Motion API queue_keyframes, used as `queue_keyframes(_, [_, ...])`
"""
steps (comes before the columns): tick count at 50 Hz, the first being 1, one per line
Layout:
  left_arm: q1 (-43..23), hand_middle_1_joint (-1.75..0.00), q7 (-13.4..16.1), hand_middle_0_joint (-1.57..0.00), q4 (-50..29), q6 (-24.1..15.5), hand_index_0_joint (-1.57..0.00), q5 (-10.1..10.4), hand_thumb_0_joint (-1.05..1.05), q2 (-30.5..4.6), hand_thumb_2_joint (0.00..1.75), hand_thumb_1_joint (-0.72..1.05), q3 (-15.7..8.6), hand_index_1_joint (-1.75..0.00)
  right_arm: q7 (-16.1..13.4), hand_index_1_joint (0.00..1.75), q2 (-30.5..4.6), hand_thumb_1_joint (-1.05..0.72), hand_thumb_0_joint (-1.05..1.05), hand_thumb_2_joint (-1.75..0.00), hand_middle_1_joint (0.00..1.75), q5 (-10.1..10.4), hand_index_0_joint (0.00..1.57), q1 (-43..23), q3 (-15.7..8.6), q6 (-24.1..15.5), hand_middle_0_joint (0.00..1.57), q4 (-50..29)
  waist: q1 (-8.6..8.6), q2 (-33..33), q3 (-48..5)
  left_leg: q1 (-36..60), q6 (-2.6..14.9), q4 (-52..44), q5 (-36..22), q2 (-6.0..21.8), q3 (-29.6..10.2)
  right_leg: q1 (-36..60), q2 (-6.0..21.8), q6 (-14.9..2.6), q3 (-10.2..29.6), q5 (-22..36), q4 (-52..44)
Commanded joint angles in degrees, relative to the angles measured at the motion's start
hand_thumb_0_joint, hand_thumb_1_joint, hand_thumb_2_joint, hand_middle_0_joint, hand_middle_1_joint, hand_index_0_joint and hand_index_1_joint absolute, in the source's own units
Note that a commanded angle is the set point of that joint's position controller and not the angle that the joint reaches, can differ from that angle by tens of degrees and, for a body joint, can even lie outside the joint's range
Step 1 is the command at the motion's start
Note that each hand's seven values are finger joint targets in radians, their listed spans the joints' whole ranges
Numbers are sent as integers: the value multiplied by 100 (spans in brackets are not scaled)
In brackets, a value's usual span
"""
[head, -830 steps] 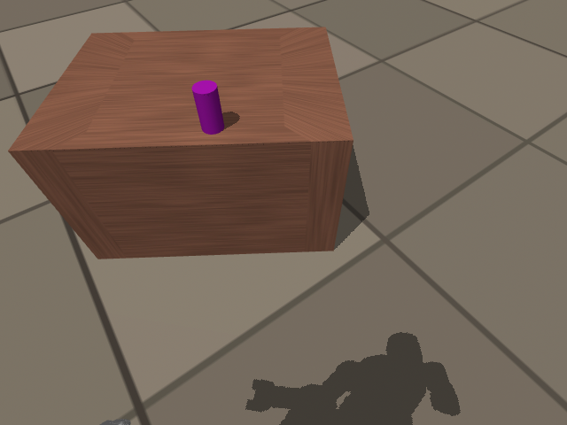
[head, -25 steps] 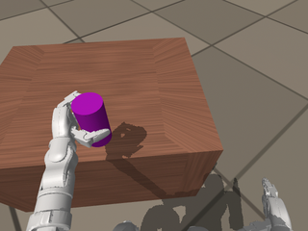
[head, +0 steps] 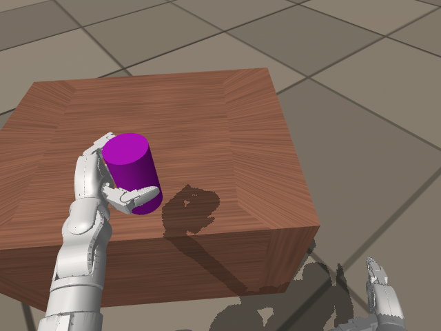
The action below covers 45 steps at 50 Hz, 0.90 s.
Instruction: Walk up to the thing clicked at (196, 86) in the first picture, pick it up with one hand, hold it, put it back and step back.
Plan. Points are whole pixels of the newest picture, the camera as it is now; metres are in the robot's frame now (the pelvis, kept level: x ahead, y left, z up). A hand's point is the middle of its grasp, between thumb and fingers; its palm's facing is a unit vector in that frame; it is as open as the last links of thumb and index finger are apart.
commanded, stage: hold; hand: left
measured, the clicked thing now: (136, 176) +0.34 +0.16 +0.12
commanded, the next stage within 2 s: none
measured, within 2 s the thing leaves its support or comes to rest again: neither
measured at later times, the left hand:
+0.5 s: hand (119, 166) +0.34 +0.18 +0.14, palm faces +0.15 -0.99 -0.01, open 10.5 cm
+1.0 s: hand (120, 174) +0.32 +0.18 +0.14, palm faces +0.15 -0.99 +0.00, open 10.5 cm
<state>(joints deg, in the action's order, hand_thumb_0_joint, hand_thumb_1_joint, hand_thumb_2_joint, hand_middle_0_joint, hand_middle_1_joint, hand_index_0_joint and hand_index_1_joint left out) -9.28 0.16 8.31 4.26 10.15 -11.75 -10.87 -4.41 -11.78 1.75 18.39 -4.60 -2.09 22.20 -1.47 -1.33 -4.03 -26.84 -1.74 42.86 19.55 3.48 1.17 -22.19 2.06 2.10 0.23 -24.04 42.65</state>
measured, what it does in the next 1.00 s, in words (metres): stands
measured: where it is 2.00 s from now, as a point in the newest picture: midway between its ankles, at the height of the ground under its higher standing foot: outside the picture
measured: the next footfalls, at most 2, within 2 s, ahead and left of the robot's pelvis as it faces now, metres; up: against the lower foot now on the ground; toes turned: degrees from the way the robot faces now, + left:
none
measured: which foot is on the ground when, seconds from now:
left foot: down 0.00-1.00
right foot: down 0.00-1.00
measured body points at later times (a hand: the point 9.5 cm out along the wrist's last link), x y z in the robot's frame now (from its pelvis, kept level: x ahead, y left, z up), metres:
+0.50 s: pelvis +0.01 +0.00 +0.01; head +0.00 -0.01 +0.46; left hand +0.32 +0.23 +0.15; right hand +0.16 -0.26 -0.06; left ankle +0.03 +0.14 -0.71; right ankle -0.02 -0.14 -0.71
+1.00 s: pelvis +0.00 +0.00 +0.01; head -0.01 -0.02 +0.46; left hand +0.30 +0.23 +0.15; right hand +0.16 -0.26 -0.06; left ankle +0.03 +0.14 -0.71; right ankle -0.02 -0.14 -0.71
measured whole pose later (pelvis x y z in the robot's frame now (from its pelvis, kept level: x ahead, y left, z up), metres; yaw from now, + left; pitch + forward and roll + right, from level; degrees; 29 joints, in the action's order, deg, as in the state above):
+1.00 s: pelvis +0.00 +0.00 +0.01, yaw +1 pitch +0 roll +0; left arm -4.6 -1.0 -2.5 14.5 11.0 -10.8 -11.5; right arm -3.7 -12.0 1.1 14.8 -6.0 -9.0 33.6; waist -0.7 -2.0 -2.4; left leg -19.2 -1.8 35.3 16.2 2.9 0.8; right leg -14.4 2.4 2.0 -0.6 -20.9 35.2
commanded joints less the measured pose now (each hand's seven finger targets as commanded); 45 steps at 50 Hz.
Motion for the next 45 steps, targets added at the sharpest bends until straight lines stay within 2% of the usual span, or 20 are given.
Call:
queue_keyframes(1, [-2057, -143, 11, -126, -1894, -469, -128, 89, 0, -1033, 128, -1, -540, -144, -58, 5, -780, 55, 0, -5, 5, 15, 5, -349, -384, -397, 5, -815, 29, -30, -1424, 1245, 171, -548, -1363, -254, 156, 171, -178, -65, -201, 1818, -758])
queue_keyframes(6, [-2084, -139, -14, -124, -1939, -332, -126, 79, 0, -872, 123, 4, -397, -140, -38, 5, -696, 54, 0, -5, 5, 16, 5, -580, -295, -531, 5, -749, 10, -1, -1215, 1284, 163, -649, -1341, -229, 129, 132, -201, -76, -244, 1740, -811])
queue_keyframes(7, [-2121, -139, -47, -124, -2141, -322, -126, 101, 0, -834, 123, 3, -360, -140, -21, 5, -452, 54, 0, -5, 5, 18, 5, -467, -79, -532, 5, -716, 59, -76, -1407, 1368, 173, -614, -1521, -229, 120, 244, -191, -69, -241, 1920, -809])
queue_keyframes(8, [-2139, -140, -62, -124, -2101, -307, -126, 140, 0, -784, 124, 4, -337, -141, -36, 5, -654, 54, 0, -5, 5, 13, 5, -564, -253, -569, 5, -731, -20, -25, -1419, 1441, 169, -635, -1614, -208, 98, 251, -204, -68, -259, 1998, -788])
queue_keyframes(9, [-2074, -140, -72, -124, -2079, -268, -127, 151, 0, -764, 123, 2, -331, -141, -15, 5, -445, 55, 0, -5, 5, 16, 5, -564, -65, -583, 5, -571, 76, -83, -1310, 1372, 172, -616, -1686, -222, 106, 258, -192, -73, -265, 2070, -791])
queue_keyframes(10, [-2086, -140, -87, -125, -2122, -246, -127, 155, 0, -797, 123, 0, -338, -141, -30, 5, -686, 54, 0, -5, 5, 6, 5, -469, -274, -608, 5, -681, -28, 39, -1487, 1515, 188, -599, -1840, -203, 104, 305, -201, -59, -262, 2211, -785])
queue_keyframes(11, [-2060, -139, -86, -123, -2168, -198, -126, 133, 0, -869, 122, -1, -382, -139, -17, 5, -618, 54, 0, -5, 5, 11, 5, -578, -172, -616, 5, -632, 71, -58, -1363, 1449, 179, -619, -1767, -235, 115, 314, -180, -61, -255, 2155, -837])
queue_keyframes(12, [-1956, -139, -84, -124, -2048, -139, -126, 118, 0, -919, 121, -1, -424, -139, -41, 5, -876, 54, 0, -5, 5, 7, 5, -552, -416, -646, 5, -675, -31, 50, -1268, 1478, 181, -684, -1614, -221, 106, 258, -194, -54, -264, 2026, -866])
queue_keyframes(13, [-1994, -139, -91, -124, -2214, -108, -126, 106, 0, -880, 121, -1, -373, -140, -9, 5, -649, 54, 0, -5, 5, 5, 5, -506, -213, -652, 5, -479, 76, -82, -1266, 1471, 171, -701, -1635, -231, 106, 290, -185, -75, -264, 2006, -877])
queue_keyframes(14, [-2020, -139, -91, -124, -2175, -83, -126, 99, 0, -929, 122, 0, -427, -139, -17, 5, -827, 54, 0, -5, 5, 3, 5, -440, -389, -655, 5, -566, -25, -11, -1344, 1562, 174, -728, -1638, -221, 99, 303, -194, -68, -273, 2017, -901])
queue_keyframes(17, [-2026, -139, -79, -124, -2410, 3, -126, 129, 0, -928, 121, 0, -486, -140, 4, 5, -701, 54, 0, -5, 5, 3, 5, -435, -316, -685, 5, -399, 103, -119, -1286, 1527, 153, -779, -1700, -213, 82, 382, -206, -92, -305, 2015, -930])
queue_keyframes(18, [-1995, -139, -65, -123, -2307, 43, -126, 141, 0, -905, 121, 0, -500, -139, -3, 5, -894, 54, 0, -5, 5, 6, 5, -530, -460, -712, 5, -513, 24, -33, -1296, 1622, 151, -810, -1699, -196, 69, 386, -218, -91, -319, 2002, -923])
queue_keyframes(22, [-1959, -140, -56, -123, -2475, 90, -126, 145, 0, -736, 122, -2, -353, -140, 30, 5, -664, 54, 0, -5, 5, 22, 5, -774, -283, -802, 5, -535, 108, -61, -1130, 1598, 129, -908, -1579, -198, 43, 387, -226, -115, -344, 1831, -997])
queue_keyframes(23, [-1934, -140, -55, -124, -2428, 102, -127, 162, 0, -856, 122, -3, -515, -141, 19, 5, -763, 53, 0, -5, 5, 5, 5, -629, -366, -808, 5, -413, 89, 89, -1174, 1615, 156, -898, -1607, -197, 39, 442, -217, -95, -336, 1870, -1027])
queue_keyframes(24, [-1921, -140, -76, -124, -2558, 120, -126, 155, 0, -712, 123, -2, -340, -141, 19, 5, -619, 54, 0, -5, 5, 2, 5, -698, -236, -820, 5, -431, 111, 48, -1188, 1621, 160, -899, -1659, -209, 49, 452, -204, -90, -323, 1942, -1041])
queue_keyframes(27, [-1862, -141, -94, -124, -2693, 193, -126, 160, 0, -700, 123, -3, -313, -141, 36, 5, -521, 53, 0, -6, 5, 0, 5, -716, -169, -868, 5, -293, 118, -108, -1254, 1700, 168, -885, -1746, -240, 94, 505, -169, -81, -287, 2064, -1070])
queue_keyframes(29, [-1840, -140, -84, -124, -2724, 275, -126, 143, 0, -807, 122, -4, -377, -141, 14, 5, -841, 53, 0, -6, 5, -21, 5, -729, -435, -889, 5, -161, 82, -164, -1143, 1684, 151, -965, -1605, -228, 78, 442, -188, -107, -301, 1933, -1105])
queue_keyframes(36, [-1822, -140, -74, -124, -2865, 435, -127, 187, 0, -859, 122, -2, -497, -140, -5, 5, -850, 53, 0, -5, 5, -24, 5, -837, -462, -985, 5, -2, 33, 79, -917, 1696, 188, -1105, -1255, -245, 59, 427, -192, -81, -327, 1601, -1322])
queue_keyframes(38, [-1720, -141, -95, -124, -2901, 469, -126, 220, 0, -706, 123, -2, -403, -141, 9, 5, -616, 53, 0, -5, 5, -19, 5, -811, -306, -1008, 5, 119, 102, 53, -914, 1679, 200, -1089, -1328, -272, 88, 447, -166, -66, -305, 1693, -1342])
queue_keyframes(45, [-1524, -141, -140, -124, -2598, 517, -126, 185, 0, -791, 123, -3, -514, -141, 26, 5, -845, 53, 0, -6, 5, -26, 5, -952, -443, -1028, 5, 155, 106, 283, -806, 1661, 233, -1104, -1374, -306, 124, 454, -123, -42, -271, 1763, -1399])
